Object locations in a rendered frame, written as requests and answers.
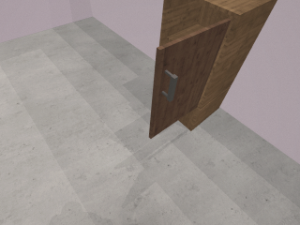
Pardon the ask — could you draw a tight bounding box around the cupboard door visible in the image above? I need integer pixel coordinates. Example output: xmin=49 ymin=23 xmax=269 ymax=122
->
xmin=149 ymin=19 xmax=231 ymax=139

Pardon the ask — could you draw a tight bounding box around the handle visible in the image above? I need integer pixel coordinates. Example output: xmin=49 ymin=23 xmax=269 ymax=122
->
xmin=161 ymin=69 xmax=178 ymax=102

